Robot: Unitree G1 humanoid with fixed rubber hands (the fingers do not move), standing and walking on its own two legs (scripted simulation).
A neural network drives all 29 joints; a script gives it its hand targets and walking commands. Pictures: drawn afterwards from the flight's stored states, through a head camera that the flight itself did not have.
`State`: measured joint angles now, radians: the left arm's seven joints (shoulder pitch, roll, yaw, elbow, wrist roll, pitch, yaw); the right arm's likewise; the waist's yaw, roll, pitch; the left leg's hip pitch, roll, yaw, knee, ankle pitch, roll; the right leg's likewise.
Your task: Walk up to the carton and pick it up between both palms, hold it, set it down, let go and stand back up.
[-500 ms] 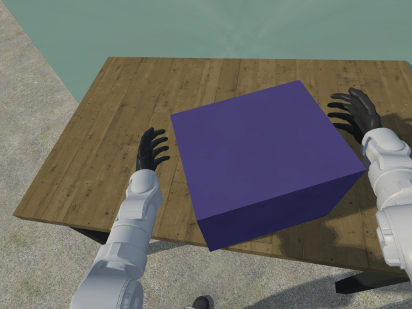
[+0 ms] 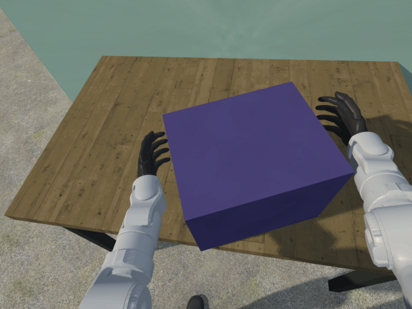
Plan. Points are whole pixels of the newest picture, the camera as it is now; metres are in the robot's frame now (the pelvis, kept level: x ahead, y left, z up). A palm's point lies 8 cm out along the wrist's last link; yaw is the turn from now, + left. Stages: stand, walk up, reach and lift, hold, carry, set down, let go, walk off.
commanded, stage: reach and lift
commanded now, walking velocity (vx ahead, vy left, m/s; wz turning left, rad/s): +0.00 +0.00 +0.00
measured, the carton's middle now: (244, 169) +0.40 +0.04 +0.00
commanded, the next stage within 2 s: none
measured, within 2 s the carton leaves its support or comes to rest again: leaves its support in 1.44 s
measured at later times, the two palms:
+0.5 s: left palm (150, 173) +0.33 +0.23 +0.03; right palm (348, 134) +0.49 -0.14 +0.06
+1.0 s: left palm (149, 171) +0.33 +0.23 +0.03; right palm (337, 144) +0.46 -0.12 +0.06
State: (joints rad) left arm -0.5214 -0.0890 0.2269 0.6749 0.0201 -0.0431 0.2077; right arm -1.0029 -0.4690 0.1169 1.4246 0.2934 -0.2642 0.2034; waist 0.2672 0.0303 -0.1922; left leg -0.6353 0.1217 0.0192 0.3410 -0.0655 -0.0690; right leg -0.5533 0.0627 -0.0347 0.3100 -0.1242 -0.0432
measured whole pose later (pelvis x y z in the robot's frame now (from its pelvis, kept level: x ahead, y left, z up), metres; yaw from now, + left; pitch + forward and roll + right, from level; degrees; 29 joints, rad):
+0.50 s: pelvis +0.00 +0.00 +0.00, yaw +1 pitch +20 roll -1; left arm -0.52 -0.11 0.28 0.69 0.07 -0.08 0.20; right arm -0.99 -0.43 0.04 1.45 0.19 -0.29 0.23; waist 0.24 0.02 -0.19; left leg -0.61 0.12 0.03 0.32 -0.05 -0.07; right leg -0.53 0.06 -0.05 0.30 -0.13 -0.05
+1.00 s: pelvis +0.00 +0.00 +0.01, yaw +1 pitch +18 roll -1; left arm -0.56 -0.10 0.37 0.78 0.15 -0.10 0.20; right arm -0.95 -0.34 -0.01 1.48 0.05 -0.34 0.24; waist 0.21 0.00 -0.18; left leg -0.53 0.12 0.06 0.27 -0.03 -0.06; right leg -0.46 0.06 -0.05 0.27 -0.11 -0.05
